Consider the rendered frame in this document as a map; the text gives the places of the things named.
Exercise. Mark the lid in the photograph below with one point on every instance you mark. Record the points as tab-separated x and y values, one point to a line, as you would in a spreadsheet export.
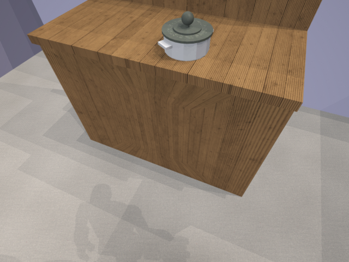
176	31

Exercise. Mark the table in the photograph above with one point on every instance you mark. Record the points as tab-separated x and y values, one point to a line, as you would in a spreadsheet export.
213	119

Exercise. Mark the knob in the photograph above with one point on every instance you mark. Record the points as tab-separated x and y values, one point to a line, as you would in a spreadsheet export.
187	18

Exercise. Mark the pot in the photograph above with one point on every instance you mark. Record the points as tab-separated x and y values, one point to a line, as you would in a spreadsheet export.
185	52

